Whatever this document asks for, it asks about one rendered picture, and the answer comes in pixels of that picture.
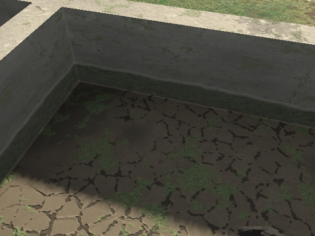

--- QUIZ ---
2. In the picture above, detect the robot right hand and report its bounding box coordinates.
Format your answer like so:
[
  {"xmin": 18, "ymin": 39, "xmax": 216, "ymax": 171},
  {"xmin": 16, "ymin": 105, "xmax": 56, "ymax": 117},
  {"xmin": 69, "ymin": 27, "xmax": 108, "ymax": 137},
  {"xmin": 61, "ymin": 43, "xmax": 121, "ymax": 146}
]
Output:
[{"xmin": 237, "ymin": 225, "xmax": 285, "ymax": 236}]

